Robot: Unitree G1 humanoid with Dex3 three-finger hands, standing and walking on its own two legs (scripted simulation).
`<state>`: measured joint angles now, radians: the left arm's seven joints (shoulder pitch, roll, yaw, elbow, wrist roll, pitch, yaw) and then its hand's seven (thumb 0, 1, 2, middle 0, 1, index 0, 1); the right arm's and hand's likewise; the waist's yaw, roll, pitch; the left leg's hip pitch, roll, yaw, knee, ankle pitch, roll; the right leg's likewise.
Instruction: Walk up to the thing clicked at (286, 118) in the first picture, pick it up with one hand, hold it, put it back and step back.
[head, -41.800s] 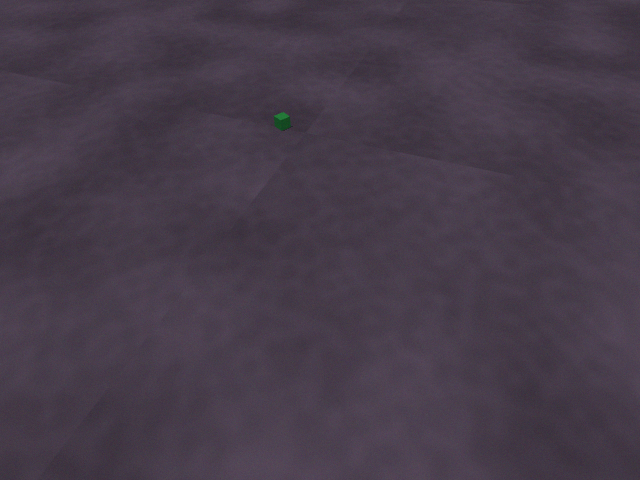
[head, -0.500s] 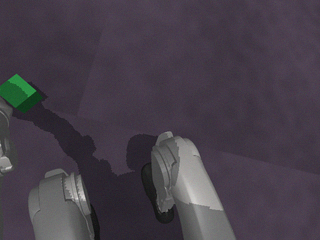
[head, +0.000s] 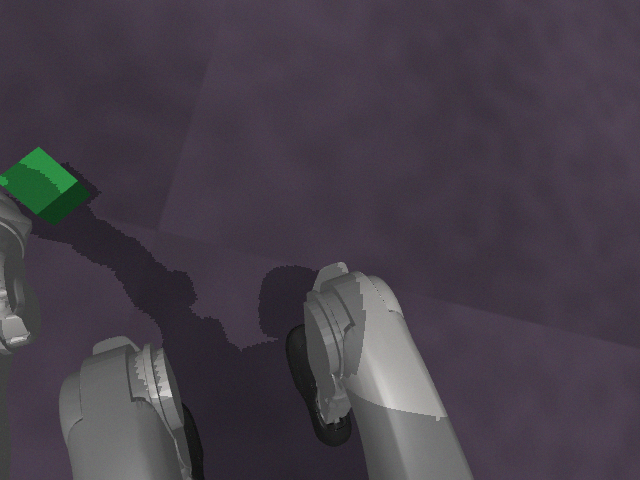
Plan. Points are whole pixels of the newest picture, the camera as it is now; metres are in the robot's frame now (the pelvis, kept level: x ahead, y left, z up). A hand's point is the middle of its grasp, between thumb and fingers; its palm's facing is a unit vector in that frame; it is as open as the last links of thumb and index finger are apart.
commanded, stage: rise first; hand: left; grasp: from above
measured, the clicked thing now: (46, 187) +0.56 +0.22 -0.30
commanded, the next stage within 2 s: approach in 0.02 s
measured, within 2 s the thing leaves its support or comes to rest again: neither
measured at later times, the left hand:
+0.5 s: hand (49, 151) +0.55 +0.18 -0.16, palm faces -0.30 -0.27 -0.92, open 13.2 cm
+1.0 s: hand (46, 220) +0.49 +0.21 -0.22, palm faces -0.40 -0.30 -0.86, open 13.6 cm
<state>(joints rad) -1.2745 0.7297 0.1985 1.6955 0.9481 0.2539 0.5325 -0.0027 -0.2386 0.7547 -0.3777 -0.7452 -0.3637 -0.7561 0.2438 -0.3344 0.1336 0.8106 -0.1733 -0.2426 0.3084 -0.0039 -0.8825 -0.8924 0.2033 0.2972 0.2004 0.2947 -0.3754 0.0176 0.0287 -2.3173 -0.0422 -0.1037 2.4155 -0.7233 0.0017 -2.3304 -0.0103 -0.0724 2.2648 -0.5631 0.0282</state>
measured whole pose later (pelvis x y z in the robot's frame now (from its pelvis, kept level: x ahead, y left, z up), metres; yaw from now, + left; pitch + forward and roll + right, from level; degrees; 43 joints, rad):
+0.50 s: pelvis +0.00 +0.00 +0.00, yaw +0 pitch +36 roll -8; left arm -1.41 0.65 0.11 1.78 0.99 0.27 0.59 0.00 -0.37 0.86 -0.29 -0.82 -0.27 -0.85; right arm 0.23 -0.32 0.15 0.82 -0.20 -0.27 0.32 0.00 -0.88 -0.89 0.20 0.30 0.20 0.29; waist -0.46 0.00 0.03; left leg -2.32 -0.04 -0.11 2.41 -0.72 -0.01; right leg -2.33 -0.01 -0.08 2.26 -0.56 0.02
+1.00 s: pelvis -0.01 +0.00 +0.00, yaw +0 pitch +33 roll -8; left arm -1.28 0.68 0.09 1.79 0.89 0.20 0.59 0.00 -0.42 0.89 -0.20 -0.91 -0.19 -0.92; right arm 0.22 -0.32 0.17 0.83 -0.21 -0.29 0.32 0.00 -0.88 -0.89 0.20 0.30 0.20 0.29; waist -0.43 -0.04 0.10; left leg -2.30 -0.04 -0.12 2.41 -0.70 -0.01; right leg -2.31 -0.01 -0.09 2.26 -0.54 0.02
